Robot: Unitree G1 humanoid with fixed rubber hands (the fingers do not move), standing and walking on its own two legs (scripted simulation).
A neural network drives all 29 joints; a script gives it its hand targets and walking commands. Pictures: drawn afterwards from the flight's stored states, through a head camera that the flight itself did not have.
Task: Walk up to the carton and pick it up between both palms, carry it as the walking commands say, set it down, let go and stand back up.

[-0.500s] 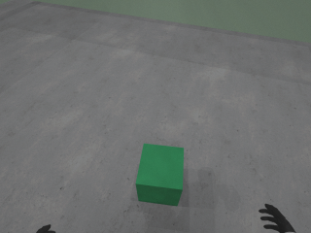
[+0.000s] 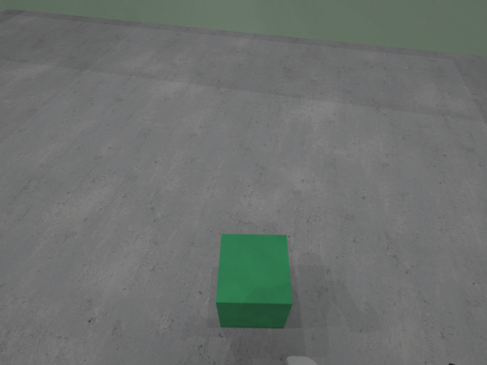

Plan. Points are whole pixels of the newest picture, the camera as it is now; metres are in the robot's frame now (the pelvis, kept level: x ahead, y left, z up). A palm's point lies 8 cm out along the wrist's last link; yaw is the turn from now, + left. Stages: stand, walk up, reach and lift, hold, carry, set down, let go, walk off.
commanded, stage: walk up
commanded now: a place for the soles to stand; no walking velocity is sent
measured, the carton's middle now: (253, 282) +0.52 -0.03 -0.62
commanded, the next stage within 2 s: reach and lift in 1.48 s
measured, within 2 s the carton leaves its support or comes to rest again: neither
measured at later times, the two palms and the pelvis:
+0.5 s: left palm (77, 330) +0.21 +0.30 -0.08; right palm out of the picture +0.13 -0.32 -0.08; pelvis +0.05 +0.01 +0.01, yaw -4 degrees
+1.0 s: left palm (74, 358) +0.17 +0.29 -0.08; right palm out of the picture +0.12 -0.36 -0.08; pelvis +0.04 -0.02 +0.02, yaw -5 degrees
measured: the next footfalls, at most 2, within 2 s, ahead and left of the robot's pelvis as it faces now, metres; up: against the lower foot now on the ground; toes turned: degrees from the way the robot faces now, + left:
right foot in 0.18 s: +0.14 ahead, -0.11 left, +0.00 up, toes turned +0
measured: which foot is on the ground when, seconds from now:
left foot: down 0.00-1.00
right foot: up 0.00-0.16, down 0.18-1.00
